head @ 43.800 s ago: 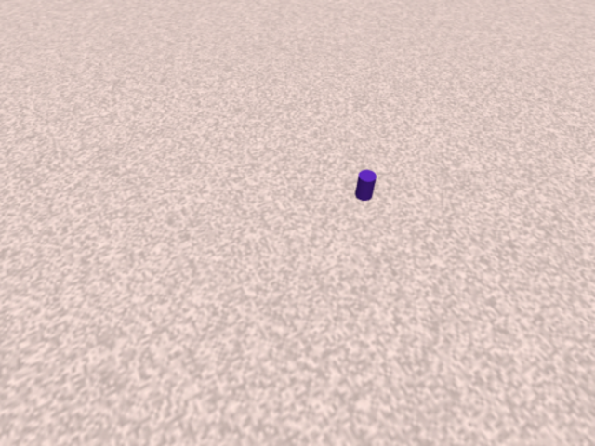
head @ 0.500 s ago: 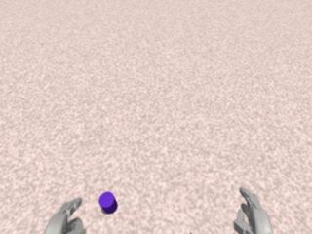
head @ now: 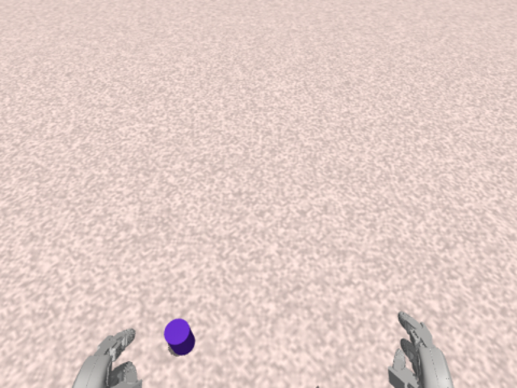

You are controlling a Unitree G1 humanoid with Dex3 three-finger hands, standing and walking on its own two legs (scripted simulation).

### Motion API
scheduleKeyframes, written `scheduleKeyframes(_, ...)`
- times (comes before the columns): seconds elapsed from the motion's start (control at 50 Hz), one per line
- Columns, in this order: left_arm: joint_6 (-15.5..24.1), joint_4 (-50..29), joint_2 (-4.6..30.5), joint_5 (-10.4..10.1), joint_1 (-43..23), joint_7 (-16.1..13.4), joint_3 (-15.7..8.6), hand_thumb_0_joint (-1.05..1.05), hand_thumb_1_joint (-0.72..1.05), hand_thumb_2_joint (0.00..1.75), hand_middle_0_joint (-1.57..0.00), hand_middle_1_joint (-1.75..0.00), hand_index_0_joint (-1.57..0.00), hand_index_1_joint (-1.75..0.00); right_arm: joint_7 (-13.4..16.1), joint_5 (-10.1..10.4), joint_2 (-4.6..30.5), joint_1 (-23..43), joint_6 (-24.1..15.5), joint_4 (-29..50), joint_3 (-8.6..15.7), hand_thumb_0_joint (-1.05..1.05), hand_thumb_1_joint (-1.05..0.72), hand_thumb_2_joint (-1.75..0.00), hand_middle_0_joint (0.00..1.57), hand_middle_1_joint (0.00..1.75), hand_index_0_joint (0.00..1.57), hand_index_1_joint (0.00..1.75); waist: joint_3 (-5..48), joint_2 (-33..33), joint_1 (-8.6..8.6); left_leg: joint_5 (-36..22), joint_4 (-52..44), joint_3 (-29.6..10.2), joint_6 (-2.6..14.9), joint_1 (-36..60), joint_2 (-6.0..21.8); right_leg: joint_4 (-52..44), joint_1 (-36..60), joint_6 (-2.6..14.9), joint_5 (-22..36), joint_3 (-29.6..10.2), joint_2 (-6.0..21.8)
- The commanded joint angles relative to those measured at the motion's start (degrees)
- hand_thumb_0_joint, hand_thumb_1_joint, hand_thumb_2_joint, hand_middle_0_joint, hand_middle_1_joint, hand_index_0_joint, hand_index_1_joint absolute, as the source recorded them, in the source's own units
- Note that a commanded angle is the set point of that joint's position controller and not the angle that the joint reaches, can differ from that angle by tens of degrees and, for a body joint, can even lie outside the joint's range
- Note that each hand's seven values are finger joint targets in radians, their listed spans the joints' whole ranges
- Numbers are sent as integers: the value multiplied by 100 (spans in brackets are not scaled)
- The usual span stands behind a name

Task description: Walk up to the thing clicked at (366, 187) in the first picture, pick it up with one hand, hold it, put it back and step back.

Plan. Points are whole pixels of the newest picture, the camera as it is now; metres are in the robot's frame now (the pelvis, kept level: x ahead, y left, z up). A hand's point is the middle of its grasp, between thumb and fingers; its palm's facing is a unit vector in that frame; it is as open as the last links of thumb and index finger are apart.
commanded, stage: home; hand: left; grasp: from above
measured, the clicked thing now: (180, 337) +0.41 +0.26 -0.65
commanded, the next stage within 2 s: stand in 0.14 s
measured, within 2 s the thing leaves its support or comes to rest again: neither
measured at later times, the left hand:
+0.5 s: hand out of the picture +0.12 +0.23 -0.10, palm faces +0.05 -0.94 -0.33, open 7.4 cm
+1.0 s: hand out of the picture +0.03 +0.25 -0.10, palm faces +0.07 -0.94 -0.32, open 7.4 cm
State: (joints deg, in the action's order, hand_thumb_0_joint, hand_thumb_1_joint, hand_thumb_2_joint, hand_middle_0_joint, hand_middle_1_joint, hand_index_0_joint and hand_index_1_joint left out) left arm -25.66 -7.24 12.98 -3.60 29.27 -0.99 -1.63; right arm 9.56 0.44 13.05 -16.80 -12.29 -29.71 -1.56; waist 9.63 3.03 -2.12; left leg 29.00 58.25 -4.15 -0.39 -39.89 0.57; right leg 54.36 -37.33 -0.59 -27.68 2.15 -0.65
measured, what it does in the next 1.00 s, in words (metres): rises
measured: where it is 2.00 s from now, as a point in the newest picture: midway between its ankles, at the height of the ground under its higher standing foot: outside the picture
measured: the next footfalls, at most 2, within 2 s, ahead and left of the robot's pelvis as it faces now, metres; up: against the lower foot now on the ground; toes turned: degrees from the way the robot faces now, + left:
none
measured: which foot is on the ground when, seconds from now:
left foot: down 0.00-1.00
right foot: down 0.00-1.00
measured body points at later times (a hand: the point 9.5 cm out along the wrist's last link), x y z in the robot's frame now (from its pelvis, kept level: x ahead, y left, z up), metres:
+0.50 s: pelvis -0.01 +0.00 +0.03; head +0.02 +0.01 +0.48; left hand +0.12 +0.28 -0.08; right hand +0.12 -0.27 -0.08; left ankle +0.00 +0.12 -0.68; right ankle -0.01 -0.13 -0.68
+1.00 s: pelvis -0.01 +0.01 +0.06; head -0.01 +0.01 +0.51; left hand +0.02 +0.30 -0.08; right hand +0.07 -0.26 -0.08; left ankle +0.00 +0.12 -0.68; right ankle -0.01 -0.13 -0.68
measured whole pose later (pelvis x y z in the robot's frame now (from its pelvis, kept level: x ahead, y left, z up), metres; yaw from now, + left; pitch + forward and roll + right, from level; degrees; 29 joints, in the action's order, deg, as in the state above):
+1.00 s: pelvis -0.01 +0.01 +0.06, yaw +2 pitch -4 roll +0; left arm -0.8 64.2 15.8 1.5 10.3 -2.0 -2.2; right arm 1.2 -1.7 15.9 -8.9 0.0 -63.0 2.1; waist -3.5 0.7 1.5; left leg 12.1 22.9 -3.1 1.3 -6.8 -2.5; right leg 21.8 -5.2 -2.3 -12.6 1.4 3.0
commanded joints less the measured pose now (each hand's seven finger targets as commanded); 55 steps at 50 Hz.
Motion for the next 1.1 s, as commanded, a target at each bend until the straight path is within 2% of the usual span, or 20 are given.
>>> scheduleKeyframes(0.0, 310, -1061, 623, 61, -116, -58, -373, 0, 90, 90, -20, -30, -20, -30, 99, 29, 683, 347, -336, 882, 303, 0, -90, -90, 20, 30, 20, 30, 351, -53, -7, -1374, -924, 133, 121, 489, -53, -844, 311, 83, 1212, 148, -82)
scheduleKeyframes(0.16, 324, -1160, 595, 47, -151, -47, -315, 0, 90, 90, -20, -30, -20, -30, 112, 30, 663, 374, -352, 929, 294, 0, -90, -90, 20, 30, 20, 30, 428, -49, -30, -1291, -893, 172, 132, 508, -75, -880, 307, 70, 1169, 118, -68)
scheduleKeyframes(0.2, 317, -1168, 674, 41, -94, -59, -401, 0, 90, 90, -20, -30, -20, -30, 119, 23, 697, 348, -355, 907, 317, 0, -90, -90, 20, 30, 20, 30, 492, -76, -18, -1273, -908, 138, 134, 501, -66, -853, 351, 72, 1139, 125, -75)
scheduleKeyframes(0.22, 1486, 843, 1116, 785, -1828, -279, -325, 0, 90, 90, -20, -30, -20, -30, -222, -684, 1226, 705, 263, -527, 483, 0, -90, -90, 20, 30, 20, 30, -941, -601, 426, -2092, -1303, -59, 347, 300, 37, -1287, 1548, 258, 975, -417, 503)
scheduleKeyframes(0.24, 1877, 1900, 1177, 800, -1391, -250, -435, 0, 90, 90, -20, -30, -20, -30, -369, -665, 1266, 678, 464, -600, 583, 0, -90, -90, 20, 30, 20, 30, -303, -891, 333, -2210, -1274, 83, 406, 900, 0, -1418, 1680, 486, 1190, -835, 626)
scheduleKeyframes(0.26, 2071, 2079, 1168, 740, -1341, -211, -399, 0, 90, 90, -20, -30, -20, -30, -448, -733, 1298, 701, 547, -456, 595, 0, -90, -90, 20, 30, 20, 30, -247, -791, 244, -2387, -1300, 8, 417, 1229, 2, -1511, 1409, 561, 1547, -995, 547)
scheduleKeyframes(0.3, 2294, 2621, 1250, 766, -1406, -183, -327, 0, 90, 90, -20, -30, -20, -30, -642, -483, 1170, 649, 606, -806, 587, 0, -90, -90, 20, 30, 20, 30, 47, -398, 327, -2744, -1524, -47, 387, 1623, 51, -1327, 2027, 478, 2420, -880, 653)
scheduleKeyframes(0.34, 2308, 3178, 1187, 659, -1692, -175, -366, 0, 90, 90, -20, -30, -20, -30, -768, -331, 1113, 731, 671, -1021, 583, 0, -90, -90, 20, 30, 20, 30, -90, -506, 361, -2609, -1729, -15, 362, 1867, 3, -1571, 1925, 380, 2192, -785, 612)
scheduleKeyframes(0.4, 2415, 3883, 1165, 631, -1957, -187, -381, 0, 90, 90, -20, -30, -20, -30, -837, -315, 1104, 796, 783, -1337, 626, 0, -90, -90, 20, 30, 20, 30, -225, -519, 340, -2222, -2030, -142, 388, 2172, 41, -1909, 1924, 283, 1734, -759, 656)
scheduleKeyframes(0.5, 2552, 4853, 1041, 602, -1967, -172, -354, 0, 90, 90, -20, -30, -20, -30, -813, -344, 1199, 857, 872, -1794, 632, 0, -90, -90, 20, 30, 20, 30, -582, -18, 395, -2228, -2833, -536, 426, 2386, 299, -2185, 2242, 161, 1683, -440, 483)
scheduleKeyframes(0.56, 2595, 5320, 1106, 590, -1998, -170, -341, 0, 90, 90, -20, -30, -20, -30, -783, -308, 1220, 900, 938, -2027, 622, 0, -90, -90, 20, 30, 20, 30, -689, -219, 368, -2368, -3087, -511, 380, 2490, 297, -2547, 2579, 169, 1914, -466, 558)
scheduleKeyframes(0.58, 2591, 5460, 1109, 576, -2018, -170, -335, 0, 90, 90, -20, -30, -20, -30, -767, -300, 1265, 900, 965, -2116, 620, 0, -90, -90, 20, 30, 20, 30, -893, -167, 349, -2096, -3279, -531, 351, 2481, 299, -2697, 2557, 163, 1722, -469, 545)
scheduleKeyframes(0.64, 2596, 5836, 1139, 554, -2022, -162, -315, 0, 90, 90, -20, -30, -20, -30, -753, -267, 1359, 913, 1002, -2353, 625, 0, -90, -90, 20, 30, 20, 30, -937, -33, 335, -2025, -3653, -647, 323, 2670, 406, -2864, 2823, 131, 1758, -380, 546)
scheduleKeyframes(0.74, 2622, 6334, 1250, 542, -2005, -175, -279, 0, 90, 90, -20, -30, -20, -30, -732, -208, 1327, 863, 1045, -2690, 617, 0, -90, -90, 20, 30, 20, 30, -939, -238, 310, -2550, -3778, -500, 252, 3069, 369, -3261, 3057, 110, 1973, -412, 658)
scheduleKeyframes(0.82, 2619, 6590, 1258, 546, -2067, -172, -241, 0, 90, 90, -20, -30, -20, -30, -739, -199, 1359, 915, 1090, -2843, 605, 0, -90, -90, 20, 30, 20, 30, -1170, -242, 294, -2082, -4006, -528, 236, 2974, 372, -3474, 3131, 66, 1764, -390, 657)
scheduleKeyframes(0.86, 2644, 6674, 1339, 549, -2092, -177, -252, 0, 90, 90, -20, -30, -20, -30, -736, -183, 1325, 928, 1082, -2905, 593, 0, -90, -90, 20, 30, 20, 30, -989, -377, 296, -2741, -3934, -470, 236, 3281, 387, -3495, 3181, 94, 2172, -411, 733)
scheduleKeyframes(0.9, 2640, 6759, 1286, 539, -2077, -182, -225, 0, 90, 90, -20, -30, -20, -30, -736, -180, 1350, 925, 1084, -2976, 580, 0, -90, -90, 20, 30, 20, 30, -1016, -237, 300, -2825, -3933, -467, 237, 3320, 407, -3551, 3212, 65, 2214, -390, 727)
scheduleKeyframes(1.02, 2624, 6915, 1332, 533, -2122, -162, -211, 0, 90, 90, -20, -30, -20, -30, -748, -178, 1377, 1026, 1097, -3067, 551, 0, -90, -90, 20, 30, 20, 30, -1204, -309, 335, -2414, -4146, -475, 190, 3210, 396, -3699, 3208, 66, 1925, -380, 720)
scheduleKeyframes(1.06, 2609, 6935, 1391, 533, -2191, -150, -221, 0, 90, 90, -20, -30, -20, -30, -756, -188, 1409, 973, 1114, -3102, 548, 0, -90, -90, 20, 30, 20, 30, -1315, -228, 294, -1895, -4294, -513, 187, 3046, 399, -3708, 3177, 62, 1691, -371, 695)
scheduleKeyframes(1.08, 2619, 6936, 1389, 528, -2203, -145, -220, 0, 90, 90, -20, -30, -20, -30, -764, -192, 1420, 1027, 1120, -3090, 539, 0, -90, -90, 20, 30, 20, 30, -1355, -194, 311, -1917, -4294, -532, 208, 2987, 421, -3715, 3214, 52, 1742, -373, 708)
